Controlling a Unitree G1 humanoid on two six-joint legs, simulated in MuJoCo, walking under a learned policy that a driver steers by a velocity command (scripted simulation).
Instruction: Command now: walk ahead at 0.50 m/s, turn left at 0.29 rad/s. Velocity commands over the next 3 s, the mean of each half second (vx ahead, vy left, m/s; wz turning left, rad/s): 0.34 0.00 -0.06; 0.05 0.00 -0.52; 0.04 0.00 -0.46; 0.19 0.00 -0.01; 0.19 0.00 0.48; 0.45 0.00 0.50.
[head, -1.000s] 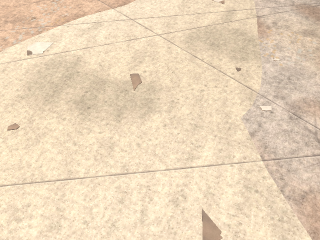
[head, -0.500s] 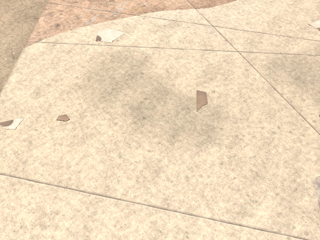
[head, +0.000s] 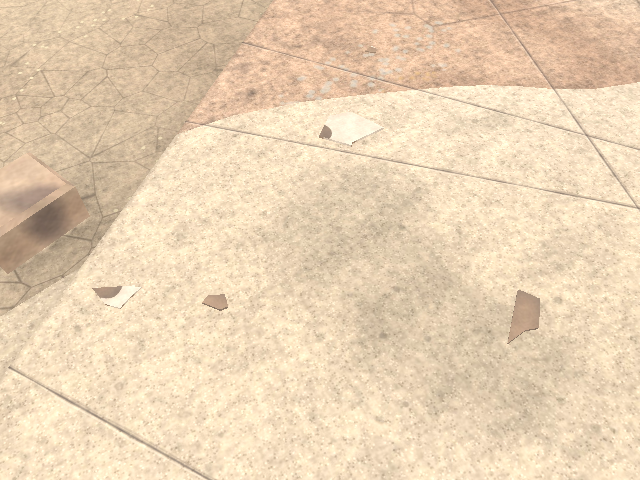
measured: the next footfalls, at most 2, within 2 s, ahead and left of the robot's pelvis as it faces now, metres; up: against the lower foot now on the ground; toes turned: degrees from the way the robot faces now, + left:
left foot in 0.30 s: +0.30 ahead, +0.12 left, +0.00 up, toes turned +2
right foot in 0.78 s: +0.23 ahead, -0.08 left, +0.00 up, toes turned -19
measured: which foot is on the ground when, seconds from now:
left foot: up 0.00-0.28, down 0.30-0.78, up 0.80-1.00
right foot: down 0.00-0.32, up 0.34-0.76, down 0.78-1.00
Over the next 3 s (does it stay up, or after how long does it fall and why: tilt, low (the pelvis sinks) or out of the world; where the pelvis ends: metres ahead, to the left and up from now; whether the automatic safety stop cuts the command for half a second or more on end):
stays up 0.55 -0.13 -0.01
